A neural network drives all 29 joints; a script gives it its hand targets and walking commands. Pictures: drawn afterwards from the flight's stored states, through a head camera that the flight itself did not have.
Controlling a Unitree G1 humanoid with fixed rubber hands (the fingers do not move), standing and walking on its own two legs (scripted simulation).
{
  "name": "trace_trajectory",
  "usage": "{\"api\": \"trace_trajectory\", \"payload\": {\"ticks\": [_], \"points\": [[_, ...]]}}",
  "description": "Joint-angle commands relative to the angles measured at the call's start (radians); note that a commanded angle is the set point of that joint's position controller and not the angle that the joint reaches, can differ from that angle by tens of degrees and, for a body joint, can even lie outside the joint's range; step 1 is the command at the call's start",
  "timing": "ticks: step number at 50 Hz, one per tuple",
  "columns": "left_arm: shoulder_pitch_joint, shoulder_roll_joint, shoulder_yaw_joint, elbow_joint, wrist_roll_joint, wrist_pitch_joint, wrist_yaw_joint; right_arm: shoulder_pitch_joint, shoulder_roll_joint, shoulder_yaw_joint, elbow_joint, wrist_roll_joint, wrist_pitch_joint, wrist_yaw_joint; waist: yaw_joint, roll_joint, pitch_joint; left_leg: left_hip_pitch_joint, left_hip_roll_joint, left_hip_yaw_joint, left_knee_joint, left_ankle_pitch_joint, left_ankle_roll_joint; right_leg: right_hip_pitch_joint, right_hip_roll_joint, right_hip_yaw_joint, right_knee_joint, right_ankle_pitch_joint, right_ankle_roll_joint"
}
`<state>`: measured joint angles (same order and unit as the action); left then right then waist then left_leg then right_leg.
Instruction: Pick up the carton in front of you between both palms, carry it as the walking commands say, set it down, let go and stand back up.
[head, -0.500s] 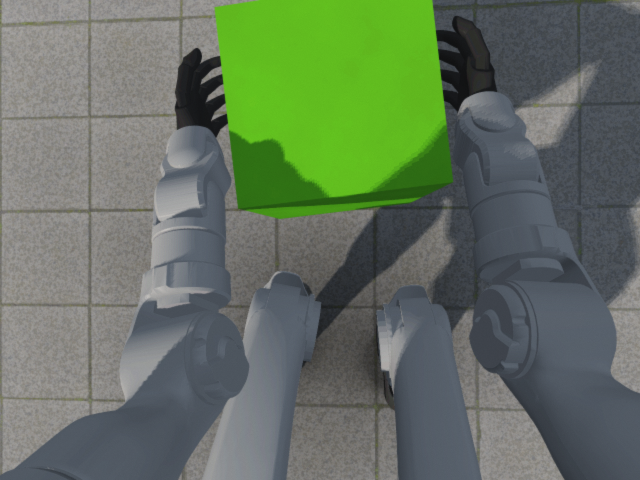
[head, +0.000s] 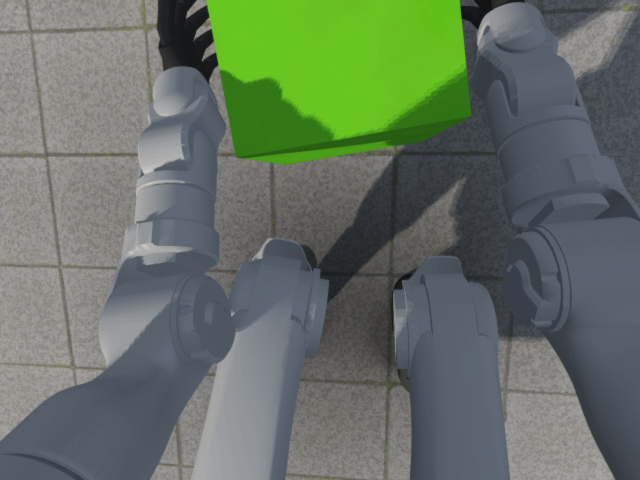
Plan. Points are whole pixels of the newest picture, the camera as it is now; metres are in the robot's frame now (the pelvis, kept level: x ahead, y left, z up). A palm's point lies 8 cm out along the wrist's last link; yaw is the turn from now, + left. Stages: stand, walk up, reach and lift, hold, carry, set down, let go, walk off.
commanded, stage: set down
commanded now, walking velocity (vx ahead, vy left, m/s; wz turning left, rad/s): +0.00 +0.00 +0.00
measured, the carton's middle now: (338, 60) +0.52 +0.04 -0.23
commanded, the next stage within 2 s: none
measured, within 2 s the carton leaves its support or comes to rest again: rests again in 1.04 s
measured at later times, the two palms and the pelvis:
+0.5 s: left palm (198, 78) +0.49 +0.19 -0.17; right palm (491, 29) +0.54 -0.11 -0.18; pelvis +0.00 +0.00 -0.01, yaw +0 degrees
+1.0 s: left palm (193, 76) +0.49 +0.20 -0.18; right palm (490, 27) +0.55 -0.11 -0.19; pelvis -0.01 +0.00 -0.02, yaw +1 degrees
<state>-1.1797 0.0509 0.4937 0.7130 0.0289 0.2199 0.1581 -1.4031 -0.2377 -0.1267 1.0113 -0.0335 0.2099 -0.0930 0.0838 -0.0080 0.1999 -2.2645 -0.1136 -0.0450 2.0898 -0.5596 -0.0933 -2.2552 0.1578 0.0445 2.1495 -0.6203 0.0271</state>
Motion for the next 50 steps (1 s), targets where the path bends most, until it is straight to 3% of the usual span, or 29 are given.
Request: {"api": "trace_trajectory", "payload": {"ticks": [1, 9, 25, 43, 48, 50], "points": [[-0.714, -0.818, -0.529, -0.065, -0.105, -0.031, -0.286, -0.465, 0.958, 0.292, -0.090, 0.082, -0.042, 0.215, 0.046, -0.078, -1.232, 0.612, -0.021, 0.139, -0.092, 0.457, 0.021, 0.573, 0.001, -0.063, -0.171, 0.441, -0.023], [-0.670, -0.778, -0.448, 0.013, -0.060, -0.047, -0.288, -0.444, 0.914, 0.232, -0.023, 0.053, -0.061, 0.231, 0.041, -0.076, -1.059, 0.531, -0.021, 0.128, -0.077, 0.405, 0.033, 0.445, -0.002, -0.057, -0.162, 0.370, -0.033], [-0.673, -0.681, -0.353, 0.101, -0.034, -0.078, -0.288, -0.493, 0.783, 0.187, 0.036, 0.040, -0.092, 0.229, 0.035, -0.087, -0.881, 0.429, -0.015, 0.117, -0.045, 0.337, 0.048, 0.393, -0.012, -0.030, -0.140, 0.324, -0.045], [-0.574, -0.531, -0.198, 0.222, 0.056, -0.062, -0.306, -0.391, 0.611, 0.064, 0.147, -0.068, -0.064, 0.248, 0.007, -0.065, -0.650, 0.314, -0.005, 0.096, -0.041, 0.219, 0.063, 0.312, -0.032, -0.006, -0.142, 0.238, -0.064], [-0.532, -0.434, -0.149, 0.238, 0.070, -0.080, -0.282, -0.397, 0.475, 0.060, 0.143, -0.074, -0.079, 0.224, 0.014, -0.064, -0.668, 0.341, 0.011, 0.108, -0.029, 0.223, 0.049, 0.359, -0.048, 0.001, -0.138, 0.244, -0.053], [-0.450, -0.252, -0.076, 0.264, 0.075, -0.101, -0.239, -0.368, 0.285, 0.029, 0.142, -0.070, -0.094, 0.181, 0.021, -0.066, -0.686, 0.366, 0.026, 0.117, -0.025, 0.231, 0.036, 0.392, -0.062, -0.001, -0.139, 0.242, -0.038]]}}
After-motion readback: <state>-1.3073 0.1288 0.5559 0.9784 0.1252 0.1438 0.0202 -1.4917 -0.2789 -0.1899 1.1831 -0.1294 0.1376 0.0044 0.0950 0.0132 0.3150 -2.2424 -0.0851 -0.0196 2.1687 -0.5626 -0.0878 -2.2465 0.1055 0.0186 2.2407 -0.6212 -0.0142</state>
